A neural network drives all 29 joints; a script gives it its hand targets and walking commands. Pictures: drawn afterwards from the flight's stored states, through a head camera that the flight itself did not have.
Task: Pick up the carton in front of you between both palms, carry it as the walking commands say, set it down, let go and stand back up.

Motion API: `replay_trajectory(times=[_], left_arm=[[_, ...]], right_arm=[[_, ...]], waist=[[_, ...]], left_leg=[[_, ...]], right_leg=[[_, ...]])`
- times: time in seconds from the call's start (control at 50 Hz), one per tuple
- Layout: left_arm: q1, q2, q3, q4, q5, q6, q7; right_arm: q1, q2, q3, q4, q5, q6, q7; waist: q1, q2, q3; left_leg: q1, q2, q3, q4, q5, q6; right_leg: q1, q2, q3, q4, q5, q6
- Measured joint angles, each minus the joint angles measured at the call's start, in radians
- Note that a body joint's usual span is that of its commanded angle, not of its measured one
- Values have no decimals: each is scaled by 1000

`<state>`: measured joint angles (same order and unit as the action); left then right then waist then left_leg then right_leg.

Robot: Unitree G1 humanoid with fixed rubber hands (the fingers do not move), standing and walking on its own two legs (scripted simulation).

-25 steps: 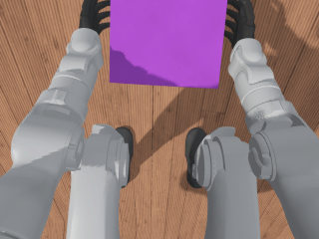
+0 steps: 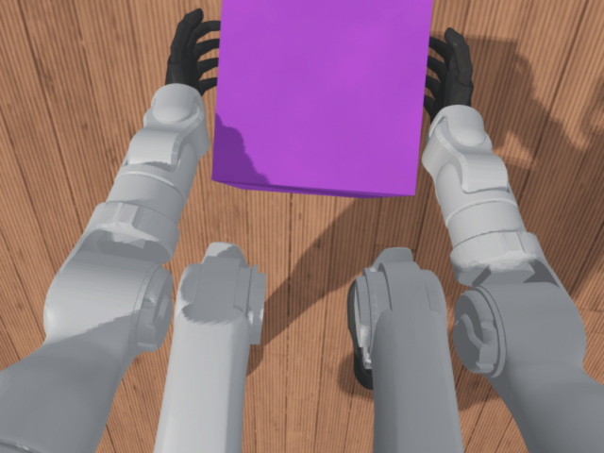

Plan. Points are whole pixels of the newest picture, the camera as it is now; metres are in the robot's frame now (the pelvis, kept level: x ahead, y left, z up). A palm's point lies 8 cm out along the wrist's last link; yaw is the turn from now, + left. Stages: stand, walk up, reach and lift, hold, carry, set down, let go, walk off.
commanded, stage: reach and lift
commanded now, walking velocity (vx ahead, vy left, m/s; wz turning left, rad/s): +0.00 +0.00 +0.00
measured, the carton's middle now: (313, 117) +0.51 +0.00 -0.18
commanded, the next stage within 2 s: none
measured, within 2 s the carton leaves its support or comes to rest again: neither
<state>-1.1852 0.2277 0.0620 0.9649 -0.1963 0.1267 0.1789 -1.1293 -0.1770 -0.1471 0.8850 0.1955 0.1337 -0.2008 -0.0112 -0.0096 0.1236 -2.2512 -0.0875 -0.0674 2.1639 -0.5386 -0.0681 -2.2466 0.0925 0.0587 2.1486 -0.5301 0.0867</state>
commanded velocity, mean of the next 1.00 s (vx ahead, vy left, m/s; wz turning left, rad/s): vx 0.00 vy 0.00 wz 0.00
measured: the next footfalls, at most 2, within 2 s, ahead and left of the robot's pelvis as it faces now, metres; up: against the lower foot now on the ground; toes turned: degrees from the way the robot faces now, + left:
none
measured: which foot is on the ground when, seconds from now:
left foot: down 0.00-1.00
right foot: down 0.00-1.00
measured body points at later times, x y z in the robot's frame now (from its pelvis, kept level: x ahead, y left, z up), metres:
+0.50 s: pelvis +0.02 +0.00 +0.14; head +0.24 +0.01 +0.53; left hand +0.49 +0.16 +0.07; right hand +0.49 -0.14 +0.08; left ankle +0.12 +0.13 -0.34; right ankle +0.13 -0.13 -0.34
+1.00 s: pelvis +0.07 +0.00 +0.28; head +0.20 +0.01 +0.71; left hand +0.45 +0.16 +0.23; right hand +0.46 -0.14 +0.24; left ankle +0.12 +0.13 -0.34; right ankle +0.13 -0.13 -0.34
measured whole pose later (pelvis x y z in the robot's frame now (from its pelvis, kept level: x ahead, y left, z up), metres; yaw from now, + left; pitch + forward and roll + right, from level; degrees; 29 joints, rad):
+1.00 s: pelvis +0.07 +0.00 +0.28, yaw +1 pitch +28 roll +0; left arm -0.53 -0.08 0.33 0.66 0.15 0.25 0.08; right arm -0.52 0.10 -0.35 0.65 -0.13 0.24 -0.06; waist -0.01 -0.01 -0.24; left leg -1.23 -0.10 -0.13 1.22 -0.47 -0.03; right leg -1.23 0.10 0.13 1.22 -0.47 0.04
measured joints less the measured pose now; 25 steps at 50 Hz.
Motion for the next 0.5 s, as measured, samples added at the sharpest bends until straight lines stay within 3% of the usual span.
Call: replay_trajectory(times=[0.18,0.24,0.34,0.5], left_arm=[[135,-137,278,-74,269,115,-68],[174,-165,313,-104,327,134,-79],[215,-194,341,-149,362,138,-97],[301,-219,319,-246,335,153,-99]], right_arm=[[98,136,-255,-43,-269,112,95],[123,162,-292,-48,-323,119,112],[171,190,-310,-106,-357,128,125],[249,213,-277,-199,-348,149,129]], waist=[[-5,5,-231],[-6,5,-272],[0,1,-307],[-7,7,-329]], left_leg=[[121,-24,-14,-177,7,0],[164,-29,-17,-249,18,3],[228,-35,-21,-348,36,4],[343,-41,-34,-454,38,4]], right_leg=[[124,23,11,-175,0,-9],[167,34,21,-244,9,-8],[229,36,33,-339,25,-7],[347,28,35,-442,23,-14]])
